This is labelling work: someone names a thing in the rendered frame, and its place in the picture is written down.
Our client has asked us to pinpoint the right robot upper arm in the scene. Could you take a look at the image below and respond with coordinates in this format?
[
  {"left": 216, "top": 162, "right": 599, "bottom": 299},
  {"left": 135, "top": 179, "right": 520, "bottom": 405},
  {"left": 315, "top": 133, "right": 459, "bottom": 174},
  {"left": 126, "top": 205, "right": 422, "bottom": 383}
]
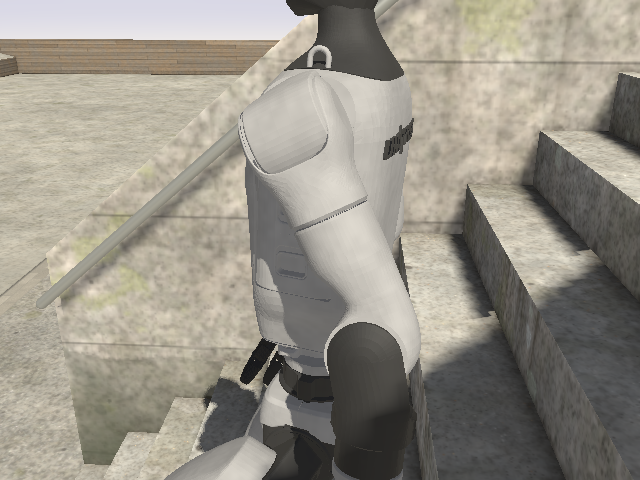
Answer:
[{"left": 394, "top": 189, "right": 404, "bottom": 241}]

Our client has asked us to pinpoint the robot torso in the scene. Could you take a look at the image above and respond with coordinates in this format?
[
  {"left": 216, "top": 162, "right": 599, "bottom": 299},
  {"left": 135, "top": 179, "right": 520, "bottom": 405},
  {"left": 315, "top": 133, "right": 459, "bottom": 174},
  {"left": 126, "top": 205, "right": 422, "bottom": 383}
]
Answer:
[{"left": 245, "top": 45, "right": 414, "bottom": 480}]

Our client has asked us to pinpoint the left robot upper arm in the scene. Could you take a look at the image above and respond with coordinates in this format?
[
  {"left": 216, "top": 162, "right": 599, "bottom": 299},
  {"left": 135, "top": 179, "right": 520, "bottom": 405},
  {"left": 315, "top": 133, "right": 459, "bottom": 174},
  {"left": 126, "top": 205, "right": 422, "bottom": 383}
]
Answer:
[{"left": 238, "top": 70, "right": 421, "bottom": 377}]

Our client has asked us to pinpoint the robot right hand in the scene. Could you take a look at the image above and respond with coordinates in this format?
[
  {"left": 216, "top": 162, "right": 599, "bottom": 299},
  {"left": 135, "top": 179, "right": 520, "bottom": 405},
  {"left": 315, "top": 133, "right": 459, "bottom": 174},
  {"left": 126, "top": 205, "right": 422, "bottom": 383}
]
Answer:
[{"left": 240, "top": 338, "right": 283, "bottom": 386}]

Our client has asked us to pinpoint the robot left forearm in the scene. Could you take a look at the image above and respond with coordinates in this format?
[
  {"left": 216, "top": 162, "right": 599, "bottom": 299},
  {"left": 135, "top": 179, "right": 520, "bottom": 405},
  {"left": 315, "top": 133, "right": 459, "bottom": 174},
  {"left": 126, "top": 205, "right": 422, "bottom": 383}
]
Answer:
[{"left": 327, "top": 322, "right": 417, "bottom": 480}]

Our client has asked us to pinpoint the humanoid robot head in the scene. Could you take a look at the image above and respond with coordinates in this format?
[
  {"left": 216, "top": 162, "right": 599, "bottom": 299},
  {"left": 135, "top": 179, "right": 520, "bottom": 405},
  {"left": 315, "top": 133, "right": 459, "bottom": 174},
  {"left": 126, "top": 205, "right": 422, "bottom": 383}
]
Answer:
[{"left": 284, "top": 0, "right": 404, "bottom": 81}]

